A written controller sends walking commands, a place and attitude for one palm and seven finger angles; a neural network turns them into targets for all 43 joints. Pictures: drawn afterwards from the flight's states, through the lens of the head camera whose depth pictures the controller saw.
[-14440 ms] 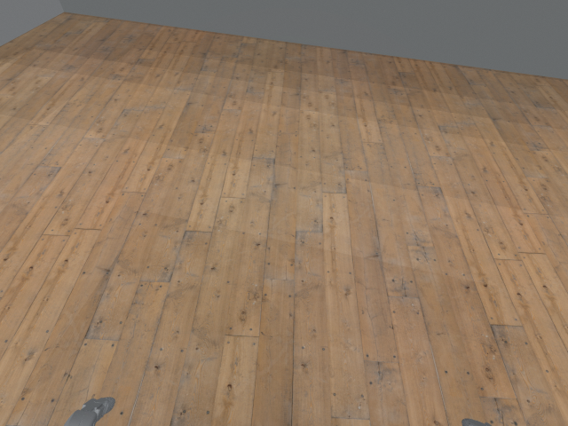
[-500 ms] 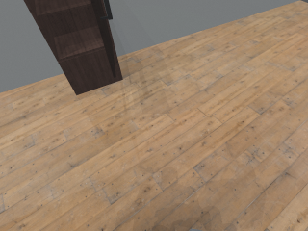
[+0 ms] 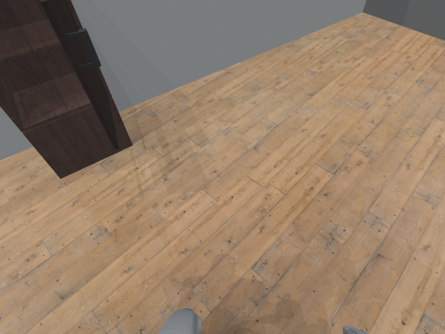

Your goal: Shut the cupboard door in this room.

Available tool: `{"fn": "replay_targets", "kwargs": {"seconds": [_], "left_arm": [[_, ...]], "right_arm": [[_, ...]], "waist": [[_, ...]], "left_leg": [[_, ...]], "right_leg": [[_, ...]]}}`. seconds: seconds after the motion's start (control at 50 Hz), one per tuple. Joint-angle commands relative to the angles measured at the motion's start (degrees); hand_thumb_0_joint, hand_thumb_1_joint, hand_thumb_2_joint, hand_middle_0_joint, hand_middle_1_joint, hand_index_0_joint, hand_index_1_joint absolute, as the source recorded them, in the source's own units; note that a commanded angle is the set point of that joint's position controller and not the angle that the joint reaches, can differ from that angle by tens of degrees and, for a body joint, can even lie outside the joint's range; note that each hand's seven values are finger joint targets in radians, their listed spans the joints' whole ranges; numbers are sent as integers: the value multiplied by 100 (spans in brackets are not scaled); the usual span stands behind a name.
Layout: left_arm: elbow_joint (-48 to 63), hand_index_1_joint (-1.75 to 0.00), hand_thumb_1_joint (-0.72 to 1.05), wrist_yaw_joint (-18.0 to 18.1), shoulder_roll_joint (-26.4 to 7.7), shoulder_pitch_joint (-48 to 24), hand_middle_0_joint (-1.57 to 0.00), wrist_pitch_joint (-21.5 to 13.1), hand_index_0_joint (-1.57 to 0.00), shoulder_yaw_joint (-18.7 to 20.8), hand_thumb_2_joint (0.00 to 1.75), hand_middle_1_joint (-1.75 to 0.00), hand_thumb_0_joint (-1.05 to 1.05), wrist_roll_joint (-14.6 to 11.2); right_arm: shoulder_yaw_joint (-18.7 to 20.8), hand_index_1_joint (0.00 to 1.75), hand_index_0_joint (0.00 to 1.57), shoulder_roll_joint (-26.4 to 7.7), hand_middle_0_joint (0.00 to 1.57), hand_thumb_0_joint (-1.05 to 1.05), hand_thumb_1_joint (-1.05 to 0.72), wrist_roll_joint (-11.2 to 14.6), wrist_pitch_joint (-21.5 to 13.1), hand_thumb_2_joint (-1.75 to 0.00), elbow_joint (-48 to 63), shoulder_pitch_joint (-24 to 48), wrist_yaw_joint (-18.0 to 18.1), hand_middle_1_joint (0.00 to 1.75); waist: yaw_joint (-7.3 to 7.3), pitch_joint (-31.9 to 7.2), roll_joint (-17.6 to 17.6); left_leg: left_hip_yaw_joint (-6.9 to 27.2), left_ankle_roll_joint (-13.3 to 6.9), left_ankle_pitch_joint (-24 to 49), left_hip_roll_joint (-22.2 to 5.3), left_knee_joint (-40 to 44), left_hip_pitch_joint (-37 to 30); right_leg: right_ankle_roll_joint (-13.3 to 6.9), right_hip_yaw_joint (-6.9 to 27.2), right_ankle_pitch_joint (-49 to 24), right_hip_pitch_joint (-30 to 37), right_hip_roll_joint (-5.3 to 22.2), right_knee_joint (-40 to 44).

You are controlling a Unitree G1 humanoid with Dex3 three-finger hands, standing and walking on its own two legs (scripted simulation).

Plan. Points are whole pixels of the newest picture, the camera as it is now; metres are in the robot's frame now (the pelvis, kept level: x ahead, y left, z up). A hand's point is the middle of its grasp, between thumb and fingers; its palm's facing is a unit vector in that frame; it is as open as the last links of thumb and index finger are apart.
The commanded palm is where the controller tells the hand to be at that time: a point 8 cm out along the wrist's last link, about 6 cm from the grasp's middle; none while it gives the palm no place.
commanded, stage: walk to a spot facing it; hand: left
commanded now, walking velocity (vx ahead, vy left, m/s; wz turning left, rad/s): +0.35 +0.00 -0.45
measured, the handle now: (83, 50) +0.89 +0.59 +0.05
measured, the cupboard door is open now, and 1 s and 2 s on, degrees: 77 77 77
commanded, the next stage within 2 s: turn to face it in 1.64 s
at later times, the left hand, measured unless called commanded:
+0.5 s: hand (137, 240) +0.34 +0.28 -0.17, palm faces -0.23 -0.94 -0.23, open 7.4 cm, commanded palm none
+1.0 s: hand (219, 179) +0.55 +0.09 -0.17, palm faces -0.45 -0.86 -0.24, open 7.1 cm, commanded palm none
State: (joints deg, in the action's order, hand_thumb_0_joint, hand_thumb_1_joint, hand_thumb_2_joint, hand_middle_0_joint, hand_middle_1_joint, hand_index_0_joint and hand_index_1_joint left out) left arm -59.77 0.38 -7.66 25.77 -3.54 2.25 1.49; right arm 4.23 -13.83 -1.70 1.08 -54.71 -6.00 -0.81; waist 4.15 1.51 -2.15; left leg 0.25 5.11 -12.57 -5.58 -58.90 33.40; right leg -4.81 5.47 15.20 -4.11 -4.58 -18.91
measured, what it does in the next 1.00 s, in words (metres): walks ahead, turning right: left foot, then right foot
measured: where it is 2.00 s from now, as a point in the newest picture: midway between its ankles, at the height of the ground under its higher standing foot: (287, 238)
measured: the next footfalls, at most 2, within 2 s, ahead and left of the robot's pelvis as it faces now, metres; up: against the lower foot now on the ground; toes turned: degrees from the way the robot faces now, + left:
left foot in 0.22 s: +0.22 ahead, +0.16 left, +0.00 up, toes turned -3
right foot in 0.82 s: +0.39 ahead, -0.08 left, +0.00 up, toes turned -36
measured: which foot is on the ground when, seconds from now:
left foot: up 0.00-0.20, down 0.22-0.84, up 0.86-1.00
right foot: down 0.00-0.22, up 0.24-0.80, down 0.82-1.00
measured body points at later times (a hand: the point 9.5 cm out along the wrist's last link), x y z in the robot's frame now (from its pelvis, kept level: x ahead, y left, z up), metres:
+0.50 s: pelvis +0.19 +0.10 -0.01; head +0.22 +0.11 +0.44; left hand +0.35 +0.33 -0.15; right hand +0.10 -0.13 -0.15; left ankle +0.18 +0.17 -0.75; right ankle +0.18 -0.06 -0.63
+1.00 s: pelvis +0.37 -0.02 -0.01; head +0.38 -0.05 +0.44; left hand +0.57 +0.14 -0.15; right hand +0.24 -0.19 -0.18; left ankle +0.41 +0.15 -0.64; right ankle +0.36 -0.05 -0.75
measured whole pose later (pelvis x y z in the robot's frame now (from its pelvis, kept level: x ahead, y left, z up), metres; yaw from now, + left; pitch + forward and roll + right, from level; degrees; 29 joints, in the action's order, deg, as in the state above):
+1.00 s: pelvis +0.37 -0.02 -0.01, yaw -31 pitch -1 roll +1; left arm -56.8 1.2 -10.2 9.6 -4.3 3.7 -0.1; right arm 3.0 -7.3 -1.2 -1.0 -60.1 -19.7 0.5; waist -1.8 4.2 -0.4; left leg -2.4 2.1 -17.8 -8.6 -72.5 27.9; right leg -7.8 -8.0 15.2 -12.8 -3.5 -28.6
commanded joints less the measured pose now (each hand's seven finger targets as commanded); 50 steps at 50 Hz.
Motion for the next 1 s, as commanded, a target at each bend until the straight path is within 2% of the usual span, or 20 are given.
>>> {"fn": "replay_targets", "kwargs": {"seconds": [0.0,0.1,0.14,0.16,0.18,0.2,0.22,0.28,0.32,0.38,0.54,0.64,0.74,0.78,0.8,0.82,0.84,0.9,0.94,0.98], "left_arm": [[145,-30,90,96,-1097,512,-20,-57,-20,210,90,-30,0,1],[184,-30,90,130,-1270,198,-20,-2,-20,247,90,-30,0,11],[242,-30,90,123,-1333,-211,-20,-22,-20,282,90,-30,0,-27],[324,-30,90,98,-1252,-323,-20,-34,-20,305,90,-30,0,-67],[396,-30,90,38,-946,-113,-20,-16,-20,280,90,-30,0,-145],[468,-30,90,-2,-770,-43,-20,-38,-20,218,90,-30,0,-144],[526,-30,90,-3,-889,-308,-20,-22,-20,255,90,-30,0,-86],[520,-30,90,-158,-768,-718,-20,143,-20,289,90,-30,0,32],[479,-30,90,-198,-548,-526,-20,289,-20,260,90,-30,0,43],[519,-30,90,-205,-486,-630,-20,407,-20,275,90,-30,0,51],[936,-30,90,-245,-455,-1906,-20,479,-20,225,90,-30,0,40],[1158,-30,90,-279,-356,-2835,-20,392,-20,88,90,-30,0,11],[899,-30,90,-189,-566,-1947,-20,236,-20,88,90,-30,0,21],[428,-30,90,-138,-1013,-505,-20,114,-20,245,90,-30,0,48],[244,-30,90,-64,-1640,170,-20,68,-20,388,90,-30,0,24],[134,-30,90,0,-1890,282,-20,105,-20,419,90,-30,0,-139],[248,-30,90,51,-1755,-80,-20,145,-20,384,90,-30,0,-174],[294,-30,90,48,-1015,-938,-20,7,-20,185,90,-30,0,-169],[221,-30,90,47,-820,-1108,-20,-85,-20,116,90,-30,0,-99],[319,-30,90,39,-683,-998,-20,-137,-20,138,90,-30,0,-70]], "right_arm": [[-33,30,20,-243,20,0,-90,55,-260,-90,876,1048,-16,30],[-64,30,20,-167,20,0,-90,116,-366,-90,921,953,-31,30],[5,30,20,-339,20,0,-90,111,-434,-90,614,-71,53,30],[75,30,20,-637,20,0,-90,101,-468,-90,314,-1033,138,30],[230,30,20,-1260,20,0,-90,0,-519,-90,89,-1869,183,30],[232,30,20,-1511,20,0,-90,17,-482,-90,-13,-2276,170,30],[161,30,20,-1278,20,0,-90,37,-425,-90,70,-1929,152,30],[-64,30,20,-398,20,0,-90,21,-504,-90,226,-1061,148,30],[-101,30,20,-231,20,0,-90,29,-589,-90,134,-1072,173,30],[-102,30,20,-148,20,0,-90,70,-665,-90,-10,-1353,208,30],[-127,30,20,-72,20,0,-90,48,-697,-90,-457,-2340,274,30],[-133,30,20,-107,20,0,-90,-17,-651,-90,-744,-2964,293,30],[-91,30,20,-395,20,0,-90,39,-564,-90,-753,-2888,277,30],[-75,30,20,-433,20,0,-90,132,-557,-90,-564,-2441,212,30],[-134,30,20,-50,20,0,-90,215,-555,-90,-382,-2430,166,30],[-132,30,20,3,20,0,-90,228,-539,-90,-193,-2097,207,30],[-72,30,20,-116,20,0,-90,207,-500,-90,-103,-1782,220,30],[-58,30,20,160,20,0,-90,67,-322,-90,-284,-1696,167,30],[-69,30,20,381,20,0,-90,31,-214,-90,-459,-2093,149,30],[-63,30,20,402,20,0,-90,-3,-157,-90,-389,-2096,122,30]], "waist": [[89,378,913],[-23,286,1130],[-568,-102,903],[-940,-622,470],[-1149,-1378,-969],[-1098,-1529,-1777],[-991,-889,-1036],[-475,381,-594],[-273,347,-493],[-210,200,-420],[-481,530,-140],[-830,617,-290],[-422,-134,-820],[320,-854,-612],[515,-1512,600],[380,-1748,706],[266,-1048,115],[-339,202,-72],[-650,374,143],[-668,203,634]], "left_leg": [[-91,-15,-193,-25,601,986],[-285,-216,-390,264,1928,-333],[-353,-306,189,441,2866,-2047],[-186,-374,508,209,3092,-3578],[1454,-739,297,-1276,3278,-5012],[2833,-1155,277,-2388,3961,-5097],[2864,-1354,-304,-2415,4264,-4131],[1474,-969,-672,-1644,4725,-2213],[484,-661,205,-1294,4665,-2014],[-202,-490,1151,-1133,4615,-2253],[-664,-573,2417,-1277,4561,-3313],[-1024,-786,3667,-1312,4385,-4018],[-1616,-657,6699,-1288,2752,-4305],[-1783,-481,4903,-1179,817,-2703],[-1715,-246,77,-324,-1023,-633],[-990,-201,-2145,202,-2411,282],[-352,-358,-1669,-33,-2600,356],[-105,-307,-534,-494,-1772,-81],[-153,-275,-287,-440,-1316,-466],[-257,-188,-144,-436,-969,-378]], "right_leg": [[-664,1676,-2018,684,1691,391],[-506,1535,-2773,292,1532,-51],[-253,1231,-3146,-422,1203,-933],[-79,974,-2708,-1154,879,-1855],[185,294,-549,-2304,207,-3503],[333,-82,1825,-3175,15,-4979],[281,45,1679,-3174,377,-5462],[370,-234,514,-3116,923,-5706],[429,-349,45,-2957,920,-5592],[508,-387,-523,-3248,953,-5719],[573,-700,-832,-4396,1016,-4964],[393,-1331,-459,-4024,836,-3257],[-50,-1892,138,-2104,114,-1700],[-320,-1391,-1004,585,531,-986],[-1060,1091,-2179,2407,2297,-914],[-1581,2365,-3496,2677,3049,-513],[-1541,1758,-3173,1852,3000,-262],[-358,664,-2069,-521,2207,330],[-322,165,-1924,-1219,1810,524],[-362,-112,-1883,-1211,1614,545]]}}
